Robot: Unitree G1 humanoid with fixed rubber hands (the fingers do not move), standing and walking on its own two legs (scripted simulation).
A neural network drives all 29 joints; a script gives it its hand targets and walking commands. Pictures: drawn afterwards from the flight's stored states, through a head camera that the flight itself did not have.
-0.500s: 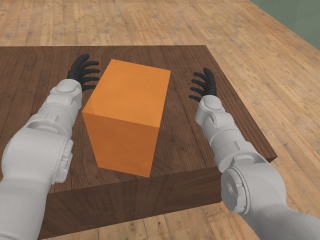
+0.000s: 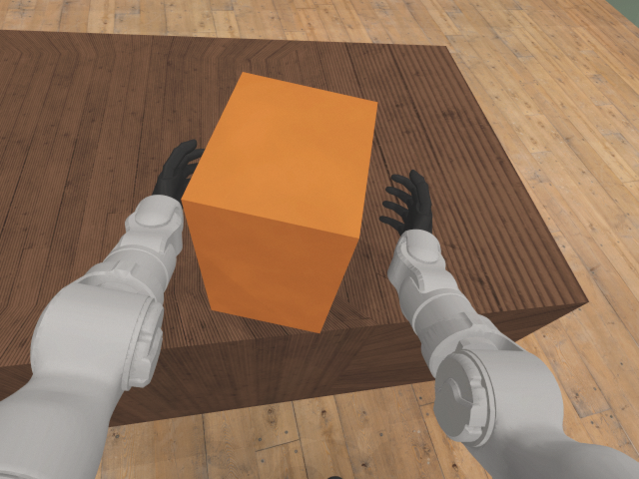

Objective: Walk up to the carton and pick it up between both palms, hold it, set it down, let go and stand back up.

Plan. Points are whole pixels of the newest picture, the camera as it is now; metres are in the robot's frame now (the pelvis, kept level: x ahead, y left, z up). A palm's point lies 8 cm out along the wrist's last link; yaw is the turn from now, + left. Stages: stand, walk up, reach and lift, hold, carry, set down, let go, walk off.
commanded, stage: reach and lift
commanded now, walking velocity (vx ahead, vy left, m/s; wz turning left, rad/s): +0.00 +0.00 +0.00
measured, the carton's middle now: (285, 217) +0.47 +0.00 +0.01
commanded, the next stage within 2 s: none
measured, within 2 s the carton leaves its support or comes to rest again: neither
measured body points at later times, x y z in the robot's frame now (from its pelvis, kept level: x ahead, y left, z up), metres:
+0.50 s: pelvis -0.01 +0.01 +0.00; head +0.12 +0.05 +0.43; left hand +0.50 +0.12 +0.03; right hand +0.43 -0.14 +0.03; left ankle +0.01 +0.10 -0.72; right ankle +0.00 -0.14 -0.72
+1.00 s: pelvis +0.02 +0.00 +0.02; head +0.14 +0.03 +0.45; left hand +0.49 +0.12 +0.03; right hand +0.42 -0.14 +0.02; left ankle +0.01 +0.10 -0.72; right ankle +0.00 -0.14 -0.72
